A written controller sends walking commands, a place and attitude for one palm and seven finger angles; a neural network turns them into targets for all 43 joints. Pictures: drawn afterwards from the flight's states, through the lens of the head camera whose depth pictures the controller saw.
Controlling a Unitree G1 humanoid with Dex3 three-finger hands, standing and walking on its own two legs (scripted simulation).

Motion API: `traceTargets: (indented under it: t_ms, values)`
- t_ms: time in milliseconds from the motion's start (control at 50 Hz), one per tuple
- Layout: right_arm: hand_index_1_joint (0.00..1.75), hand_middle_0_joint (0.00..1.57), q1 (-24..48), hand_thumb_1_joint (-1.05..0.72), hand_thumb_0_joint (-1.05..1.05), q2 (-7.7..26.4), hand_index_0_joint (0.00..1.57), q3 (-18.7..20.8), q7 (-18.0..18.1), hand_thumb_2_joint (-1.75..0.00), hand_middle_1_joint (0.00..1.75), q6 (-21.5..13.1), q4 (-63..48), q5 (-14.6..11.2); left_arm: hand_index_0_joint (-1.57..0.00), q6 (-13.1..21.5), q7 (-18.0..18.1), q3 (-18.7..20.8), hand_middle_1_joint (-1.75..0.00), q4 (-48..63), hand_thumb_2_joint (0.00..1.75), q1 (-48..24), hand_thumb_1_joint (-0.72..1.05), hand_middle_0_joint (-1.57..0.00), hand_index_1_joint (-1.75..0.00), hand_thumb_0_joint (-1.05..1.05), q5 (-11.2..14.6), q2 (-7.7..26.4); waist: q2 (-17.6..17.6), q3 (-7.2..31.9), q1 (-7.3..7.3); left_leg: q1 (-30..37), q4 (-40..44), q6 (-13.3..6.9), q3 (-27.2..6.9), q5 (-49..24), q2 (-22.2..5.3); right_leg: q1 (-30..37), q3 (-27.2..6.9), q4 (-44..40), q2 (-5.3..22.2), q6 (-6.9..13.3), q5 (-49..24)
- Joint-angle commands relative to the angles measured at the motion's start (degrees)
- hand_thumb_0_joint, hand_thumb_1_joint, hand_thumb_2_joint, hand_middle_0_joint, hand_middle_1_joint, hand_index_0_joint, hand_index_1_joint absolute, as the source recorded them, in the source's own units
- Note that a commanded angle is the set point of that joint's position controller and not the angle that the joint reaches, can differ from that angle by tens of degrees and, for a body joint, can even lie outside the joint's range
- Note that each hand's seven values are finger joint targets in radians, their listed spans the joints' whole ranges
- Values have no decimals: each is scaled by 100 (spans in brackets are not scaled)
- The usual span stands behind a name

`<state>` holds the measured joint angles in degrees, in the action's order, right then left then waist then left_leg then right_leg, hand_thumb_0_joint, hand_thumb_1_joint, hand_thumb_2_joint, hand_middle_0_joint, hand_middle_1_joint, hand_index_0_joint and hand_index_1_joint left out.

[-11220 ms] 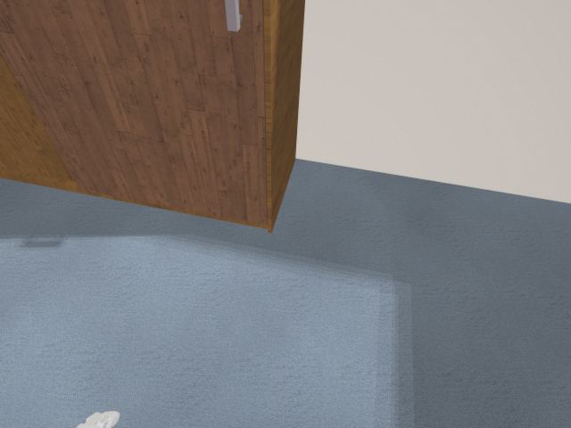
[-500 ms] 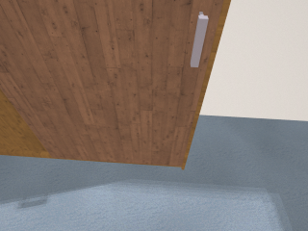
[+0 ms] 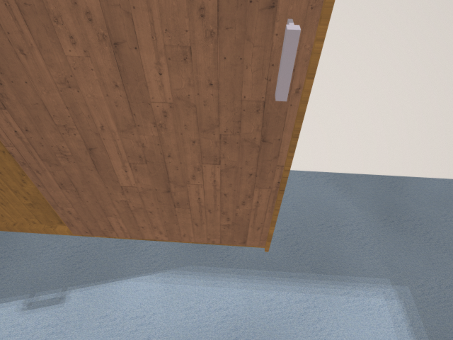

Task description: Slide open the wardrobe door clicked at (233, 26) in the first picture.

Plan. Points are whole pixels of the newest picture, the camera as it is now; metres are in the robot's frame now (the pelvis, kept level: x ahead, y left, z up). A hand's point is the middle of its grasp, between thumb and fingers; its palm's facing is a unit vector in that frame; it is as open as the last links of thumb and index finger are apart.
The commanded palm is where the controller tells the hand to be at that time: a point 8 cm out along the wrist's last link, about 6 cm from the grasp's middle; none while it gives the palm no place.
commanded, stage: look again from close up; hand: right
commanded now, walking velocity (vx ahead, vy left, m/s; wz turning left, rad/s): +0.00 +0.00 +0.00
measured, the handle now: (285, 61) +0.64 -0.09 +0.20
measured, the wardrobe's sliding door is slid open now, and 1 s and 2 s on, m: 0.00 0.00 0.00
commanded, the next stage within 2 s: shuffle to correct the standing spot in 1.98 s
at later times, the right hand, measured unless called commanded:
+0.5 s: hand out of the picture -0.01 -0.16 -0.18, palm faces +0.02 +0.98 -0.18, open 7.3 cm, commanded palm none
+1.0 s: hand out of the picture +0.00 -0.16 -0.18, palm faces +0.01 +0.98 -0.18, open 7.3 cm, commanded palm none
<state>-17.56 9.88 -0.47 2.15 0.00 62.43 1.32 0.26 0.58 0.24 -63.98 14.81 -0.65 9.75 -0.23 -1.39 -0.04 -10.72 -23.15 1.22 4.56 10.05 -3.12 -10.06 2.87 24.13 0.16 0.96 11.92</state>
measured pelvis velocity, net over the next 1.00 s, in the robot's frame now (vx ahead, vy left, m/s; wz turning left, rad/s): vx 0.01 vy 0.01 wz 0.01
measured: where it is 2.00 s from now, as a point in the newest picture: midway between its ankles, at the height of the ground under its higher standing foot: outside the picture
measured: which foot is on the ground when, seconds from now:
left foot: down 0.00-1.00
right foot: down 0.00-1.00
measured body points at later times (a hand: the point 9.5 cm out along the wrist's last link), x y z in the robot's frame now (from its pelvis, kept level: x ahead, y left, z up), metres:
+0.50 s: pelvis +0.00 +0.00 +0.00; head +0.00 +0.00 +0.45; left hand +0.00 +0.22 -0.16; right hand -0.01 -0.22 -0.16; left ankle +0.03 +0.13 -0.74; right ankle +0.01 -0.11 -0.74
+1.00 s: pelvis +0.01 +0.01 +0.00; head +0.01 +0.01 +0.45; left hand +0.00 +0.23 -0.16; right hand +0.00 -0.21 -0.16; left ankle +0.03 +0.13 -0.74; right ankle +0.01 -0.11 -0.74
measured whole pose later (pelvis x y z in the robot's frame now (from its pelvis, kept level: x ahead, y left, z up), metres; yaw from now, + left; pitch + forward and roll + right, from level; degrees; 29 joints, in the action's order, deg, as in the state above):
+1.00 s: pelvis +0.01 +0.01 +0.00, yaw +1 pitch -2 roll +0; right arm -18.1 7.9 0.1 2.2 -0.5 62.8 1.4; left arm 0.7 1.2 0.5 -64.6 17.0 -0.8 8.3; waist 0.0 -1.2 -0.2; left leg -11.3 -24.1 0.6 4.1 11.3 -2.4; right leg -10.0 3.3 24.5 0.9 0.4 13.0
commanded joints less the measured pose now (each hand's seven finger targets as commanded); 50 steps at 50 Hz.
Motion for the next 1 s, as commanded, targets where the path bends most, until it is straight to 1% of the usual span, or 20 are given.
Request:
traceTargets:
  t_ms: [0, 40, 100, 120, 140, 200, 240, 340, 380, 440, 460, 520, 600, 660, 720, 740, 800, 840, 880, 980]
  values:
    - [30, 20, -348, -90, 0, 595, 20, 130, 26, -90, 30, -102, -183, -20, -20, 62, 35, 111, -30, 205, 90, 268, 90, -20, -30, 0, 29, 675, 70, -266, 19, 100, 443, -131, -463, 88, -416, -519, -605, -699, 587, -40, 96]
    - [30, 20, -386, -90, 0, 549, 20, 126, 27, -90, 30, -95, -158, -20, -20, 53, 37, 110, -30, 203, 90, 299, 90, -20, -30, 0, 24, 645, 54, -319, 15, 52, 447, -127, -468, 177, -406, -553, -596, -732, 578, -47, 240]
    - [30, 20, -443, -90, 0, 515, 20, 129, 33, -90, 30, -106, -160, -19, -20, 64, 41, 111, -30, 201, 90, 353, 90, -20, -30, 0, 25, 614, -31, -242, 22, 94, 424, -136, -458, 72, -415, -511, -597, -686, 574, -27, 87]
    - [30, 20, -449, -90, 0, 496, 20, 124, 35, -90, 30, -104, -137, -20, -20, 63, 44, 109, -30, 185, 90, 362, 90, -20, -30, 0, 26, 597, 34, -266, 19, 76, 426, -135, -460, 98, -414, -509, -592, -694, 572, -33, 102]
    - [30, 20, -466, -90, 0, 484, 20, 132, 34, -90, 30, -105, -141, -19, -20, 60, 46, 111, -30, 186, 90, 365, 90, -20, -30, 0, 26, 580, -16, -316, 22, 38, 444, -131, -471, 164, -405, -535, -589, -689, 561, -34, 180]
    - [30, 20, -510, -90, 0, 462, 20, 134, 39, -90, 30, -120, -129, -20, -20, 73, 49, 114, -30, 181, 90, 402, 90, -20, -30, 0, 26, 563, 19, -254, 21, 55, 419, -144, -460, 38, -417, -470, -573, -650, 568, -21, -1]
    - [30, 20, -514, -90, 0, 431, 20, 128, 38, -90, 30, -107, -110, -19, -20, 64, 53, 113, -30, 166, 90, 417, 90, -20, -30, 0, 26, 540, 73, -356, 16, -18, 425, -132, -465, 166, -397, -520, -581, -699, 566, -31, 214]
    - [30, 20, -560, -90, 0, 395, 20, 139, 40, -90, 30, -109, -93, -17, -20, 64, 59, 111, -30, 160, 90, 466, 90, -20, -30, 0, 24, 492, 37, -376, 30, -7, 436, -143, -487, 222, -395, -578, -573, -711, 555, -23, 322]
    - [30, 20, -563, -90, 0, 391, 20, 147, 43, -90, 30, -112, -103, -14, -20, 64, 59, 115, -30, 161, 90, 505, 90, -20, -30, 0, 22, 476, -49, -367, 23, -17, 432, -149, -489, 219, -390, -565, -566, -674, 552, -20, 255]
    - [30, 20, -546, -90, 0, 370, 20, 156, 37, -90, 30, -106, -111, -15, -20, 64, 62, 114, -30, 145, 90, 544, 90, -20, -30, 0, 13, 459, 57, -434, 19, -77, 421, -151, -508, 307, -370, -624, -567, -702, 541, -27, 391]
    - [30, 20, -574, -90, 0, 379, 20, 150, 41, -90, 30, -105, -101, -11, -20, 56, 59, 112, -30, 153, 90, 542, 90, -20, -30, 0, 18, 461, -13, -455, 32, -97, 436, -149, -500, 345, -370, -631, -578, -697, 552, -17, 431]
    - [30, 20, -566, -90, 0, 344, 20, 159, 37, -90, 30, -106, -116, -14, -20, 63, 64, 118, -30, 147, 90, 559, 90, -20, -30, 0, 11, 444, 21, -441, 21, -122, 419, -156, -518, 332, -365, -611, -567, -711, 555, -13, 450]
    - [30, 20, -564, -90, 0, 362, 20, 166, 37, -90, 30, -131, -117, -16, -20, 80, 70, 121, -30, 148, 90, 607, 90, -20, -30, 0, 15, 432, -91, -282, 7, -79, 400, -179, -546, 171, -377, -471, -499, -588, 556, -12, 117]
    - [30, 20, -564, -90, 0, 367, 20, 166, 38, -90, 30, -130, -124, -15, -20, 83, 71, 118, -30, 128, 90, 611, 90, -20, -30, 0, 21, 427, -1, -293, 18, -58, 398, -182, -535, 149, -367, -485, -510, -582, 571, -10, 108]
    - [30, 20, -534, -90, 0, 372, 20, 178, 34, -90, 30, -139, -119, -20, -20, 95, 78, 117, -30, 120, 90, 622, 90, -20, -30, 0, 13, 423, -26, -280, 14, -16, 393, -192, -542, 95, -375, -478, -488, -577, 564, -18, 14]
    - [30, 20, -534, -90, 0, 362, 20, 175, 33, -90, 30, -134, -111, -24, -20, 90, 80, 112, -30, 118, 90, 596, 90, -20, -30, 0, 12, 417, 10, -354, 26, -63, 413, -189, -542, 160, -373, -495, -488, -583, 554, -21, 79]
    - [30, 20, -521, -90, 0, 387, 20, 176, 30, -90, 30, -136, -113, -23, -20, 90, 79, 108, -30, 117, 90, 587, 90, -20, -30, 0, 16, 427, 1, -367, 27, -61, 425, -190, -540, 163, -379, -501, -488, -575, 553, -20, 63]
    - [30, 20, -501, -90, 0, 404, 20, 183, 24, -90, 30, -133, -124, -21, -20, 80, 77, 115, -30, 108, 90, 596, 90, -20, -30, 0, 7, 428, -79, -437, 20, -126, 471, -196, -571, 329, -380, -528, -469, -579, 531, -22, 168]
    - [30, 20, -490, -90, 0, 413, 20, 188, 23, -90, 30, -140, -123, -19, -20, 90, 80, 121, -30, 122, 90, 597, 90, -20, -30, 0, 5, 439, -9, -324, 12, -93, 442, -204, -564, 174, -375, -435, -474, -547, 546, -17, 0]
    - [30, 20, -446, -90, 0, 436, 20, 183, 22, -90, 30, -147, -114, -21, -20, 105, 84, 119, -30, 117, 90, 544, 90, -20, -30, 0, 11, 482, 26, -283, 21, -15, 404, -201, -521, -29, -376, -384, -487, -560, 588, -18, -157]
